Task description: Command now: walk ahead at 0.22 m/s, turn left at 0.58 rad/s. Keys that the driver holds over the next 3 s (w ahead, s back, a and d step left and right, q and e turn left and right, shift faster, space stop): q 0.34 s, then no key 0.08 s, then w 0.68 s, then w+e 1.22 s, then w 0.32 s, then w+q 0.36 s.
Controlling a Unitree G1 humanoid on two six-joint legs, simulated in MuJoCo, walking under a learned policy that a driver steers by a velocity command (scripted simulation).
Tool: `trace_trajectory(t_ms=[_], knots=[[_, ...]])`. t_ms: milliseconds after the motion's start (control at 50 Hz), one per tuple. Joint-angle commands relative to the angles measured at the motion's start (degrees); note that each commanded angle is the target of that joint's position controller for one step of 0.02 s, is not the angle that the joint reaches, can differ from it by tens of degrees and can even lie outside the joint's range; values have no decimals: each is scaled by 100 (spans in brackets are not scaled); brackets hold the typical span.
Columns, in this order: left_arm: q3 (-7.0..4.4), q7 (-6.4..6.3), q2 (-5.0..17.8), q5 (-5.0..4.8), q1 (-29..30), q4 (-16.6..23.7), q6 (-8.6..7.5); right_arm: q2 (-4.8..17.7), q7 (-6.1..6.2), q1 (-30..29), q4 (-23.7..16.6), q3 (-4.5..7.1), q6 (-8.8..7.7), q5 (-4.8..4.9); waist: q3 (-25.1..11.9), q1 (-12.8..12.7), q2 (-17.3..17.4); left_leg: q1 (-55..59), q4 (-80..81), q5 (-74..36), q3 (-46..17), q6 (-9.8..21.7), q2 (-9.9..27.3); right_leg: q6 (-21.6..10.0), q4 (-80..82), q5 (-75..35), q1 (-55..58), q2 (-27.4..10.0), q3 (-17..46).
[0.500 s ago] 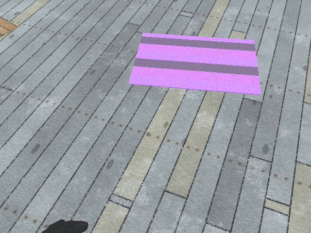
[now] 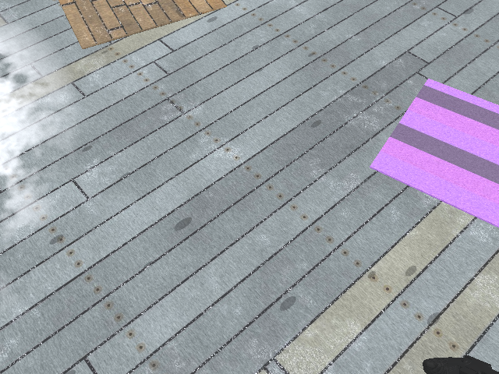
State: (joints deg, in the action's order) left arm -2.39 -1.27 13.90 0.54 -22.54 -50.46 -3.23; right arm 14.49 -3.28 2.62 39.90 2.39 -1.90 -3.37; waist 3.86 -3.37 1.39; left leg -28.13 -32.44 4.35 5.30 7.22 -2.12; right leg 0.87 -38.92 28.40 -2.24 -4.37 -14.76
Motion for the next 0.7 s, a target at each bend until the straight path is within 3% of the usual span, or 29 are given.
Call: trace_trajectory(t_ms=[20, 40, 60, 80, 100, 120, 180, 300, 360, 420, 460, 500, 540, 560, 580, 600, 620, 640, 660, 700], knots=[[-127, -12, 604, -45, -516, 773, 80, 1884, 198, 2096, 48, 581, -11, 255, -2918, 724, 1108, 4880, 223, -5115, -4002, 1727, 2588, 87, -4633, 1087, -3180, 678, 1177], [-150, -20, 790, 34, -85, 743, 116, 1565, 277, 1879, -42, 547, 110, 368, -2567, 789, 145, 4454, 500, -4640, -3338, 1591, 2307, 77, -4605, 348, -3479, 269, 1683], [-110, -12, 706, 0, 332, 836, 93, 1204, 323, 1444, -66, 440, 156, 403, -1681, 690, 90, 3542, 742, -4171, -2796, 1455, 2048, 87, -4299, -151, -3554, 128, 1632], [-106, -22, 679, 68, 468, 812, 96, 886, 344, 1171, -49, 342, 183, 385, -1110, 466, -168, 2813, 970, -3734, -2483, 1158, 1666, 114, -3820, -378, -3429, -27, 1660], [-114, -12, 687, 152, 448, 833, 184, 749, 375, 1067, -53, 301, 194, 417, -870, 320, -83, 2282, 1123, -3566, -2279, 1012, 1412, 163, -3480, -441, -3173, -85, 1697], [-116, -2, 671, 187, 286, 788, 297, 694, 369, 981, -54, 272, 199, 381, -867, 195, -54, 1905, 1230, -3415, -2105, 906, 1277, 192, -3265, -475, -2854, -70, 1688], [-101, 5, 542, 155, 264, 827, 464, 944, 303, 1056, -34, 355, 130, 284, -1037, 113, -52, 1528, 1297, -3179, -2026, 775, 1066, 219, -2803, -676, -2601, 63, 1644], [-136, -35, 627, 146, 1106, 1118, 585, 1025, 341, 1279, -67, 412, 275, 272, -828, 410, 291, 1532, 1631, -326, -2699, 538, 889, 264, -1970, -1081, -3105, 143, 1849], [-128, -55, 632, 111, 1344, 1186, 581, 1018, 357, 1420, -57, 426, 321, 248, -703, 522, 380, 1756, 1657, 372, -3012, 518, 904, 241, -1509, -1038, -3200, 223, 1939], [-97, -70, 595, 61, 1396, 1189, 538, 949, 356, 1484, -34, 401, 329, 203, -680, 591, 480, 1796, 1509, 64, -3043, 512, 899, 138, -1021, -836, -2819, 335, 1872], [-73, -32, 602, 64, 1376, 1203, 480, 930, 329, 1567, -1, 387, 342, 161, -772, 637, 515, 1695, 1612, 1233, -3203, 589, 842, 52, -673, -592, -2405, 443, 1746], [-50, 2, 587, 58, 1300, 1208, 407, 913, 299, 1511, 19, 367, 366, 120, -602, 577, 599, 1368, 1691, 2233, -3410, 615, 798, -79, -82, -268, -1907, 589, 1606], [-2, -12, 424, 61, 817, 1050, 287, 849, 317, 1381, 54, 334, 381, 181, -374, 224, 378, 666, 1501, 2871, -3400, 417, 564, -329, 1357, -749, -751, 685, 1482], [-5, -53, 476, 96, 608, 970, 210, 659, 362, 1400, 52, 271, 340, 231, -299, 117, 69, 158, 1194, 3148, -3206, 153, 311, -466, 1960, -773, -106, 428, 1794], [-42, -106, 826, 173, 303, 963, 143, 225, 376, 1463, -25, 150, 263, 270, -447, 78, -943, -377, -245, 3213, -2341, -187, -188, -709, 2724, 433, 429, -840, 3242], [-208, -77, 1455, 219, 199, 877, 126, 432, 376, 1036, -186, 180, 167, 267, 72, -71, -1360, -1436, -1150, 2593, -1427, -299, -966, -1166, 3412, 1410, 156, -1647, 5088], [-242, -44, 1312, 191, 256, 733, 109, 795, 352, 895, -198, 271, 94, 88, 469, 129, -657, -1469, -1637, 2021, -1716, -324, -433, -1302, 3239, 1118, -173, -1639, 4877], [-178, -2, 1037, 89, 481, 745, 70, 809, 269, 1090, -57, 287, 50, 111, 387, 322, -576, -1370, -1763, 1646, -1651, -393, -336, -1178, 3158, 760, -107, -1297, 4388], [-160, 37, 917, 48, 591, 744, 36, 794, 211, 1248, 67, 281, 40, 122, 267, 394, -653, -1265, -1872, 1404, -1535, -494, -278, -1032, 3152, 260, 5, -1021, 3903], [-127, 67, 756, 14, 488, 659, -41, 726, 120, 1231, 162, 263, 45, 58, 34, 337, -860, -1174, -2209, 1052, -1180, -626, -137, -1007, 3149, -636, 133, -706, 3277]])
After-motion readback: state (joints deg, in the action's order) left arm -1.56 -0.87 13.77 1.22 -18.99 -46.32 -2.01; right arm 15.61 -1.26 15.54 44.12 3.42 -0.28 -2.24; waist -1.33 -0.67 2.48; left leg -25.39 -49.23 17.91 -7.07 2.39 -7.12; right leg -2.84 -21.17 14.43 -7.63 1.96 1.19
